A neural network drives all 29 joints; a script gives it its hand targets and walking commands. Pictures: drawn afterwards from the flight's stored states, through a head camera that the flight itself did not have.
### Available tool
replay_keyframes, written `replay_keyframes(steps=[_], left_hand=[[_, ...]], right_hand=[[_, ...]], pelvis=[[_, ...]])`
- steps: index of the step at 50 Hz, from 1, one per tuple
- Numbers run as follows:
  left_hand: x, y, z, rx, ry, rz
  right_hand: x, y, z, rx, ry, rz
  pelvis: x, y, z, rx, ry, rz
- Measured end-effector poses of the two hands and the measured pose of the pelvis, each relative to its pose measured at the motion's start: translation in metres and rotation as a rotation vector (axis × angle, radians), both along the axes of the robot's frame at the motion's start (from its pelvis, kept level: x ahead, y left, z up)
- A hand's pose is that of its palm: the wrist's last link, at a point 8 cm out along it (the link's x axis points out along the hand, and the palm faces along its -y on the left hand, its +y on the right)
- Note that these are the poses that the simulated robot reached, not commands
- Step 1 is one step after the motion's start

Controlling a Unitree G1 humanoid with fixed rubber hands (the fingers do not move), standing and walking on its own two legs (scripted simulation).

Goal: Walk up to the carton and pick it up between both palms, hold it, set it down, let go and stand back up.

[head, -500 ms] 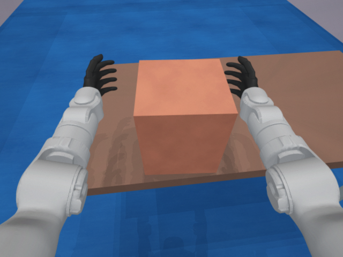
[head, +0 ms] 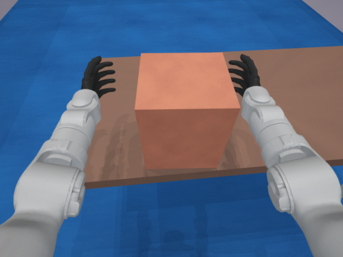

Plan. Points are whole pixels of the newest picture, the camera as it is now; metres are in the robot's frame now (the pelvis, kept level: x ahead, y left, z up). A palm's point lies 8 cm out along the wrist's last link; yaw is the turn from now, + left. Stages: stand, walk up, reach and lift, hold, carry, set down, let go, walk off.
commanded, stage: set down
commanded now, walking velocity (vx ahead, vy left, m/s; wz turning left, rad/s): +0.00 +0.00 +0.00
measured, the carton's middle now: (181, 114) +0.49 +0.00 +0.05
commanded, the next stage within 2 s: let go in 0.48 s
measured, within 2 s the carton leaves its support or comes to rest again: neither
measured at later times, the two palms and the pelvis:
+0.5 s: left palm (90, 86) +0.47 +0.22 +0.16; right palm (247, 87) +0.49 -0.15 +0.15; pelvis +0.00 +0.00 +0.00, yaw +0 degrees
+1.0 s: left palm (50, 78) +0.46 +0.29 +0.19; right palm (248, 80) +0.50 -0.15 +0.16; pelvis -0.01 +0.01 +0.00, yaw +0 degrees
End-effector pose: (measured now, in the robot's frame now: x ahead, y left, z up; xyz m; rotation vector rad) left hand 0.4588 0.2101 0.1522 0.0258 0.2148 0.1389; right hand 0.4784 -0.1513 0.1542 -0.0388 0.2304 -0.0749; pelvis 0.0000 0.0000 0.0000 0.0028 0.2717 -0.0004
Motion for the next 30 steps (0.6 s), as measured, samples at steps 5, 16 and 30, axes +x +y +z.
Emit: replay_keyframes(steps=[5,16,30], left_hand=[[0.004,-0.001,0.009,-0.013,-0.018,0.012],[0.009,-0.001,0.008,-0.028,-0.005,0.007],[0.010,0.018,0.004,-0.058,-0.015,0.042]], right_hand=[[0.000,0.001,0.000,-0.003,0.006,-0.001],[0.004,0.002,-0.003,0.007,0.015,-0.004],[0.010,0.003,-0.005,0.003,0.005,-0.005]], pelvis=[[-0.002,-0.001,-0.001,0.001,0.003,-0.004],[-0.001,0.000,-0.001,0.002,0.004,-0.010],[0.000,0.001,-0.001,0.003,0.014,-0.009]])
